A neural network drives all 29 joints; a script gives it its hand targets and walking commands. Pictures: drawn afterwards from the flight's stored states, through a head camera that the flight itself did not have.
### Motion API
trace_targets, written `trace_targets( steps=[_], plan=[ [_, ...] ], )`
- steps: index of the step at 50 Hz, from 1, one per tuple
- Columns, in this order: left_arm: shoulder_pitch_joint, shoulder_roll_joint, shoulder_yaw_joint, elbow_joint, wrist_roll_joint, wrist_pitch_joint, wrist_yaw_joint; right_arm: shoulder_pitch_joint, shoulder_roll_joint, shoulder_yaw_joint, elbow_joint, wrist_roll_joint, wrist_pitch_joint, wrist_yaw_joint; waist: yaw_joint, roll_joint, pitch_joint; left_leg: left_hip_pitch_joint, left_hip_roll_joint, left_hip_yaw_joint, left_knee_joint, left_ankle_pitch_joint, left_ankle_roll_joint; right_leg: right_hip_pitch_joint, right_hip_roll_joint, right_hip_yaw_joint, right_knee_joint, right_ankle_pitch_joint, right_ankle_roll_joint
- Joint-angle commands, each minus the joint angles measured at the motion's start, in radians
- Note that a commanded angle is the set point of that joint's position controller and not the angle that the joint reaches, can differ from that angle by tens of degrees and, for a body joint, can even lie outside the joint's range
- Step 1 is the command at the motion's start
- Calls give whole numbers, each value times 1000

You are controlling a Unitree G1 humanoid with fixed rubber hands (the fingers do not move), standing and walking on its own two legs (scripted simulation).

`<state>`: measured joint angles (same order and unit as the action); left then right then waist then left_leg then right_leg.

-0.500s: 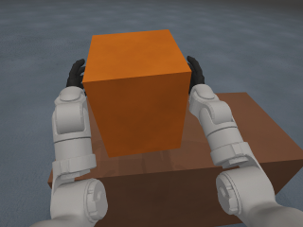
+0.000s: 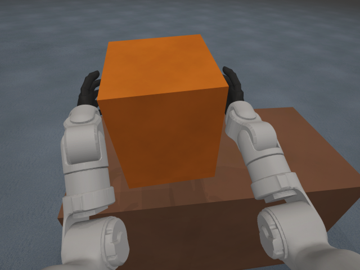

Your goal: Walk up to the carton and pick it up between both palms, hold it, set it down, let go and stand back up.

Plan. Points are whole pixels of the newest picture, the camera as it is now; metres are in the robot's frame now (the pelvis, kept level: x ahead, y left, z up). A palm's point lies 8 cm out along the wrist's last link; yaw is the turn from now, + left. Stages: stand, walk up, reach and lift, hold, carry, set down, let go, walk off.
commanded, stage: hold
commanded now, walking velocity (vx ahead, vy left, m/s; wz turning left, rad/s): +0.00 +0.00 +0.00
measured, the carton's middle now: (164, 112) +0.39 +0.01 +0.20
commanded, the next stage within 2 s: none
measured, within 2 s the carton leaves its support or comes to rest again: neither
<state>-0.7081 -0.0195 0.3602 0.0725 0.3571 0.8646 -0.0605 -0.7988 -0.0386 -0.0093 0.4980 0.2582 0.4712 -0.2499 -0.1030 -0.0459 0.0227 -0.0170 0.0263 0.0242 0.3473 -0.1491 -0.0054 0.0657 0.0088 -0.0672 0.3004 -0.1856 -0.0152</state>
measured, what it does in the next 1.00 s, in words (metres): stands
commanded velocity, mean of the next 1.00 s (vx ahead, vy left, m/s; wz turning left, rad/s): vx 0.00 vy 0.00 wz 0.00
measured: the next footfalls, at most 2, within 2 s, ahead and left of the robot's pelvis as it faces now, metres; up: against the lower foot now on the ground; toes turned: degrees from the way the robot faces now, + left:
none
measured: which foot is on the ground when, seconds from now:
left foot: down 0.00-1.00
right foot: down 0.00-1.00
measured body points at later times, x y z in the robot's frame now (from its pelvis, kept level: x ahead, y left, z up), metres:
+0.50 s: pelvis +0.00 +0.00 +0.00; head -0.07 +0.02 +0.44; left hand +0.37 +0.16 +0.24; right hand +0.37 -0.13 +0.24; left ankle +0.04 +0.12 -0.75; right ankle +0.00 -0.11 -0.75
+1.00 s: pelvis +0.00 +0.00 +0.00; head -0.07 +0.03 +0.44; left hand +0.37 +0.17 +0.24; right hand +0.37 -0.13 +0.24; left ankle +0.04 +0.12 -0.75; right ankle +0.00 -0.11 -0.75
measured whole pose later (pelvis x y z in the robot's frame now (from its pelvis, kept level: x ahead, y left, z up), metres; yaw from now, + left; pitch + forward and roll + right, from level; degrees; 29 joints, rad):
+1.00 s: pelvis +0.00 +0.00 +0.00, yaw +1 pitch -11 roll -1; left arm -0.72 -0.01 0.36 0.08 0.37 0.86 -0.07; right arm -0.80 -0.02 -0.03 0.51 0.24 0.45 -0.24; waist -0.10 -0.06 0.04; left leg -0.01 0.02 0.01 0.35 -0.14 -0.01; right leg 0.08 0.01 -0.07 0.30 -0.19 -0.02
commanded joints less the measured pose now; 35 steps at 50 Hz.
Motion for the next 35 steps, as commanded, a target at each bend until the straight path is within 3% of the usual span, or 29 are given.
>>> trace_targets(
  steps=[1,35],
  plan=[
    [-675,-472,-494,-93,-183,-67,-140,-765,536,325,-291,95,-49,103,-5,83,-380,133,-61,23,-31,201,-22,-5,55,-6,-41,188,67],
    [-688,-488,-501,-77,-181,-75,-145,-790,545,318,-286,90,-58,102,-1,74,-384,127,-64,19,-34,200,-16,25,53,-8,-39,198,70]
  ],
)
